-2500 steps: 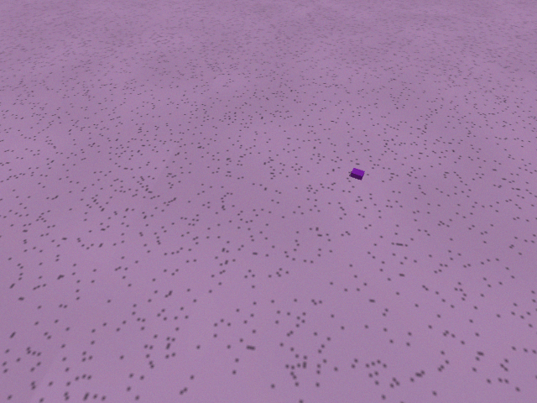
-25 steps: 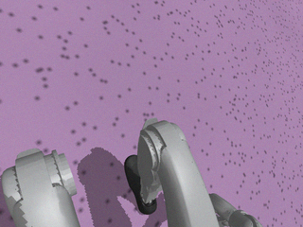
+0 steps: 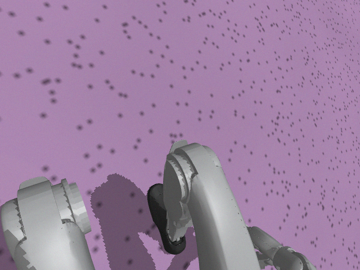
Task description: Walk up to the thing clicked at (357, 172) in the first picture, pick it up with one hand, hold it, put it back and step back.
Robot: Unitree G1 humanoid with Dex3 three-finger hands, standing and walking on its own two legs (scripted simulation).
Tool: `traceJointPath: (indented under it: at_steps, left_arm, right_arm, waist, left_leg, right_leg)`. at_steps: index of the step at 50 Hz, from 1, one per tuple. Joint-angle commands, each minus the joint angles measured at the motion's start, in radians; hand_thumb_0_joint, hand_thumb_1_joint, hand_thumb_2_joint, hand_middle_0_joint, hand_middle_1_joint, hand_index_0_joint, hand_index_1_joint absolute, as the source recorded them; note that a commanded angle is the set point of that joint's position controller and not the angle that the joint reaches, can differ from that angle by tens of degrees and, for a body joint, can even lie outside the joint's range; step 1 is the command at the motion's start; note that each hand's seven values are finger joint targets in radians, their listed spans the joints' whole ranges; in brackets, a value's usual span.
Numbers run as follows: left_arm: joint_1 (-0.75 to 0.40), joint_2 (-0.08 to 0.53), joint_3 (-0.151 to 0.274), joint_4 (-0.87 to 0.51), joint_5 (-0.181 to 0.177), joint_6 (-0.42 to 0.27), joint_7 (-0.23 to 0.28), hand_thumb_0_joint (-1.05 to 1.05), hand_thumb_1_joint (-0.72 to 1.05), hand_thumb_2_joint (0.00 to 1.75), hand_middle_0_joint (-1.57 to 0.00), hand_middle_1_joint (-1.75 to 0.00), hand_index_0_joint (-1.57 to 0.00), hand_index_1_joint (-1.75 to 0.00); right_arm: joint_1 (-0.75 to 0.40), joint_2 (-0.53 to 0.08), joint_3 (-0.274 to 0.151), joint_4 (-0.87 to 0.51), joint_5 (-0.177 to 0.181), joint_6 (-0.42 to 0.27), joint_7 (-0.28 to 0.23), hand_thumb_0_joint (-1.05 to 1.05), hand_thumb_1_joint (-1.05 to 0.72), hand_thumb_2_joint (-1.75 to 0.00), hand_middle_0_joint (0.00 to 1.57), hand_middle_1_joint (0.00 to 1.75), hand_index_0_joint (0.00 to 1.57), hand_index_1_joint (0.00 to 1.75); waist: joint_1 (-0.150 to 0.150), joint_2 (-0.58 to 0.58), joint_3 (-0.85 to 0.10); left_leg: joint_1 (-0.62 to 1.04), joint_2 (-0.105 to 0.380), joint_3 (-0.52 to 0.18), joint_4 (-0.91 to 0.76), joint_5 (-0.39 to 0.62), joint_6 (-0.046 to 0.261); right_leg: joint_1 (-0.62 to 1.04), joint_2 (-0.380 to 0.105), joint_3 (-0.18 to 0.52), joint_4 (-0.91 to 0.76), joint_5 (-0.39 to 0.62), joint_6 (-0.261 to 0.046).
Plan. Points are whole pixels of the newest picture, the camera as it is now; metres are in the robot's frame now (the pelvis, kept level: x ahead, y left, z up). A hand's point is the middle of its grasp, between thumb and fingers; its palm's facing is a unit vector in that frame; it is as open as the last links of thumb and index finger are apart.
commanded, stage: open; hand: left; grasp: from above
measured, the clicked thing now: out of the picture +0.39 +0.39 -0.27
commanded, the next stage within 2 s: withdraw in 0.04 s
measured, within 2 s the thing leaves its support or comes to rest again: neither
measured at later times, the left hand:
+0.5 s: hand out of the picture +0.42 +0.40 -0.17, palm faces -0.27 -0.12 -0.96, open 11.9 cm
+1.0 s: hand out of the picture +0.37 +0.38 -0.12, palm faces -0.49 -0.14 -0.86, open 11.0 cm
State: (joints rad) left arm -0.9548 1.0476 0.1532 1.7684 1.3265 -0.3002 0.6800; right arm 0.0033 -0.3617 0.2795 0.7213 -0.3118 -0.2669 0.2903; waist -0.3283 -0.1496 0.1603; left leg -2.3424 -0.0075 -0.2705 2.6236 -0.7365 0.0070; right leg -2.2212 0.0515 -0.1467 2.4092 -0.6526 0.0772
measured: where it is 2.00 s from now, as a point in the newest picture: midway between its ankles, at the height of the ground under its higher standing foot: (127, 255)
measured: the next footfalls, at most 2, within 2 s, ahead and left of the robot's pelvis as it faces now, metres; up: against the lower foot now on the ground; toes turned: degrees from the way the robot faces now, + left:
none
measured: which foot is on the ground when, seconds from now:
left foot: down 0.00-1.00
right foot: down 0.00-1.00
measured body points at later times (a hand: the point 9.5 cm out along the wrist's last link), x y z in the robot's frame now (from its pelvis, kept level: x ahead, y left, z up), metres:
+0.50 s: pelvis +0.00 +0.00 +0.01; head +0.22 +0.14 +0.38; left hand +0.43 +0.40 -0.11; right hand +0.10 -0.26 -0.06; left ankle +0.06 +0.12 -0.25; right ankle +0.12 -0.13 -0.25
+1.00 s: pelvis -0.01 -0.01 +0.04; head +0.21 +0.11 +0.41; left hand +0.39 +0.39 -0.07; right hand +0.10 -0.29 -0.05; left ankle +0.06 +0.12 -0.25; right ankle +0.12 -0.13 -0.25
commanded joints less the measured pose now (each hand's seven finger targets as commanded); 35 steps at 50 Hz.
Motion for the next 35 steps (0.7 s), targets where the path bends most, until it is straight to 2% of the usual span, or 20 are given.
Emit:
traceJointPath:
  at_steps: [1,3,8,9,10,11,12,13,17,18,20,21,22,23,24,28,30,31,33,35]
  left_arm:
    - [-0.201,0.269,0.027,-0.086,-0.025,0.003,0.026,0.0,-0.15,0.69,-0.38,-0.7,-0.38,-0.69]
    - [-0.19,0.267,0.028,-0.092,-0.029,-0.003,0.019,0.0,-0.16,0.7,-0.37,-0.7,-0.37,-0.7]
    - [-0.184,0.262,0.026,-0.093,-0.031,-0.014,0.001,0.0,-0.15,0.71,-0.36,-0.71,-0.38,-0.7]
    - [-0.189,0.288,0.042,-0.105,-0.033,-0.018,0.002,0.0,-0.15,0.71,-0.37,-0.7,-0.38,-0.69]
    - [-0.184,0.287,0.041,-0.121,-0.028,-0.02,-0.001,0.0,-0.15,0.71,-0.37,-0.7,-0.38,-0.69]
    - [-0.19,0.323,0.068,-0.145,-0.029,-0.026,-0.002,0.0,-0.15,0.71,-0.37,-0.69,-0.38,-0.68]
    - [-0.192,0.337,0.066,-0.176,-0.016,-0.028,-0.006,0.0,-0.15,0.71,-0.37,-0.69,-0.38,-0.68]
    - [-0.197,0.35,0.089,-0.216,-0.019,-0.033,-0.007,0.0,-0.16,0.71,-0.37,-0.7,-0.37,-0.69]
    - [-0.179,0.34,0.115,-0.365,-0.016,-0.027,-0.026,0.0,-0.18,0.73,-0.36,-0.7,-0.36,-0.7]
    - [-0.175,0.337,0.143,-0.441,-0.033,-0.024,-0.031,0.0,-0.17,0.73,-0.36,-0.69,-0.36,-0.69]
    - [-0.132,0.279,0.132,-0.463,-0.058,0.005,-0.056,0.0,-0.16,0.72,-0.38,-0.67,-0.38,-0.67]
    - [-0.105,0.239,0.112,-0.498,-0.061,0.02,-0.077,0.0,-0.16,0.72,-0.38,-0.66,-0.38,-0.66]
    - [-0.096,0.213,0.113,-0.546,-0.078,0.032,-0.097,0.0,-0.15,0.71,-0.39,-0.65,-0.38,-0.66]
    - [-0.074,0.169,0.078,-0.547,-0.084,0.053,-0.127,0.0,-0.14,0.7,-0.4,-0.64,-0.39,-0.65]
    - [-0.124,0.149,0.053,-0.6,-0.097,0.065,-0.155,0.0,-0.13,0.7,-0.4,-0.64,-0.4,-0.65]
    - [-0.1,0.004,-0.042,-0.553,-0.119,0.118,-0.277,0.0,-0.11,0.69,-0.41,-0.64,-0.41,-0.65]
    - [-0.137,-0.038,-0.072,-0.555,-0.141,0.119,-0.332,0.0,-0.1,0.69,-0.42,-0.64,-0.42,-0.64]
    - [-0.147,-0.057,-0.087,-0.54,-0.156,0.117,-0.358,0.0,-0.09,0.68,-0.43,-0.63,-0.43,-0.64]
    - [-0.159,-0.033,-0.076,-0.552,-0.178,0.1,-0.398,0.0,-0.08,0.67,-0.46,-0.61,-0.45,-0.62]
    - [-0.146,-0.017,-0.08,-0.555,-0.177,0.077,-0.44,0.0,-0.09,0.67,-0.47,-0.6,-0.46,-0.62]
  right_arm:
    - [0.16,-0.339,-0.098,0.005,0.011,-0.001,-0.014,0.0,-0.88,-0.9,0.2,0.3,0.2,0.3]
    - [0.158,-0.322,-0.082,0.0,0.009,0.004,-0.011,0.0,-0.88,-0.9,0.2,0.3,0.2,0.3]
    - [0.171,-0.338,-0.093,-0.008,0.007,0.013,-0.016,0.0,-0.89,-0.9,0.2,0.3,0.2,0.3]
    - [0.169,-0.332,-0.084,-0.006,0.008,0.015,-0.017,0.0,-0.89,-0.9,0.2,0.3,0.2,0.3]
    - [0.175,-0.343,-0.095,-0.012,0.006,0.018,-0.018,0.0,-0.89,-0.9,0.2,0.3,0.2,0.3]
    - [0.176,-0.331,-0.085,-0.008,0.01,0.023,-0.021,0.0,-0.89,-0.9,0.2,0.3,0.2,0.3]
    - [0.181,-0.341,-0.095,-0.017,0.012,0.026,-0.022,0.0,-0.89,-0.9,0.2,0.3,0.2,0.3]
    - [0.18,-0.34,-0.104,-0.015,0.014,0.031,-0.026,0.0,-0.89,-0.9,0.2,0.3,0.2,0.3]
    - [0.205,-0.322,-0.142,-0.02,0.017,0.039,-0.022,0.0,-0.89,-0.9,0.2,0.3,0.2,0.3]
    - [0.19,-0.316,-0.16,-0.021,0.032,0.042,-0.023,0.0,-0.89,-0.9,0.2,0.3,0.2,0.3]
    - [0.201,-0.293,-0.184,-0.016,0.045,0.047,-0.017,0.0,-0.9,-0.9,0.2,0.3,0.2,0.3]
    - [0.205,-0.283,-0.202,-0.011,0.058,0.053,-0.014,0.0,-0.9,-0.9,0.2,0.3,0.2,0.3]
    - [0.214,-0.281,-0.225,-0.014,0.073,0.064,-0.014,0.0,-0.89,-0.9,0.2,0.3,0.2,0.3]
    - [0.221,-0.273,-0.237,-0.012,0.089,0.074,-0.015,0.0,-0.89,-0.9,0.2,0.3,0.2,0.3]
    - [0.221,-0.269,-0.252,-0.011,0.106,0.088,-0.018,0.0,-0.89,-0.9,0.2,0.3,0.2,0.3]
    - [0.259,-0.257,-0.289,-0.022,0.153,0.138,-0.026,0.0,-0.89,-0.9,0.2,0.3,0.2,0.3]
    - [0.288,-0.246,-0.294,-0.022,0.168,0.161,-0.036,0.0,-0.89,-0.9,0.2,0.3,0.2,0.3]
    - [0.289,-0.241,-0.295,-0.027,0.179,0.169,-0.043,0.0,-0.89,-0.9,0.2,0.3,0.2,0.3]
    - [0.293,-0.23,-0.291,-0.038,0.186,0.184,-0.061,0.0,-0.9,-0.9,0.2,0.3,0.2,0.3]
    - [0.3,-0.22,-0.289,-0.04,0.196,0.195,-0.077,0.0,-0.9,-0.9,0.2,0.3,0.2,0.3]
  waist:
    - [-0.04,0.544,-0.609]
    - [-0.036,0.526,-0.61]
    - [-0.047,0.545,-0.61]
    - [-0.038,0.548,-0.602]
    - [-0.04,0.555,-0.613]
    - [-0.028,0.565,-0.628]
    - [-0.027,0.581,-0.645]
    - [-0.014,0.594,-0.67]
    - [0.008,0.673,-0.763]
    - [0.049,0.714,-0.832]
    - [0.061,0.716,-0.817]
    - [0.087,0.739,-0.825]
    - [0.106,0.749,-0.853]
    - [0.109,0.74,-0.85]
    - [0.116,0.733,-0.856]
    - [0.093,0.554,-0.752]
    - [0.068,0.443,-0.718]
    - [0.061,0.392,-0.695]
    - [0.073,0.348,-0.697]
    - [0.083,0.304,-0.711]
  left_leg:
    - [0.502,0.036,0.094,-0.321,0.234,-0.012]
    - [0.49,0.035,0.093,-0.312,0.246,-0.01]
    - [0.505,0.034,0.105,-0.302,0.264,-0.011]
    - [0.497,0.035,0.097,-0.314,0.256,-0.013]
    - [0.517,0.036,0.098,-0.317,0.266,-0.014]
    - [0.516,0.035,0.099,-0.316,0.264,-0.014]
    - [0.535,0.036,0.102,-0.317,0.275,-0.016]
    - [0.534,0.035,0.109,-0.315,0.276,-0.015]
    - [0.606,0.033,0.131,-0.32,0.309,-0.026]
    - [0.647,0.031,0.124,-0.345,0.33,-0.034]
    - [0.629,0.028,0.139,-0.355,0.307,-0.033]
    - [0.625,0.026,0.144,-0.385,0.287,-0.034]
    - [0.625,0.023,0.142,-0.411,0.288,-0.034]
    - [0.634,0.022,0.144,-0.425,0.289,-0.034]
    - [0.615,0.02,0.145,-0.448,0.264,-0.03]
    - [0.52,0.012,0.14,-0.493,0.179,-0.006]
    - [0.488,0.003,0.14,-0.502,0.152,0.011]
    - [0.472,0.001,0.137,-0.509,0.132,0.016]
    - [0.449,-0.011,0.152,-0.511,0.122,0.025]
    - [0.435,-0.017,0.176,-0.498,0.134,0.034]
  right_leg:
    - [0.291,0.029,-0.138,-0.154,0.235,-0.083]
    - [0.297,0.029,-0.139,-0.15,0.242,-0.081]
    - [0.301,0.03,-0.139,-0.151,0.261,-0.08]
    - [0.297,0.028,-0.143,-0.148,0.251,-0.081]
    - [0.298,0.03,-0.143,-0.15,0.257,-0.08]
    - [0.308,0.029,-0.142,-0.15,0.253,-0.082]
    - [0.314,0.028,-0.136,-0.146,0.263,-0.083]
    - [0.327,0.032,-0.133,-0.153,0.26,-0.086]
    - [0.323,0.026,-0.118,-0.151,0.284,-0.09]
    - [0.321,0.02,-0.117,-0.149,0.289,-0.096]
    - [0.289,0.015,-0.107,-0.156,0.274,-0.1]
    - [0.266,0.016,-0.102,-0.169,0.25,-0.107]
    - [0.249,0.014,-0.099,-0.178,0.244,-0.11]
    - [0.226,0.012,-0.09,-0.188,0.235,-0.113]
    - [0.208,0.008,-0.083,-0.204,0.218,-0.115]
    - [0.179,-0.002,-0.057,-0.255,0.165,-0.11]
    - [0.222,-0.003,-0.045,-0.3,0.155,-0.108]
    - [0.229,-0.003,-0.041,-0.316,0.139,-0.107]
    - [0.274,-0.007,-0.024,-0.347,0.127,-0.104]
    - [0.331,-0.012,-0.004,-0.371,0.131,-0.1]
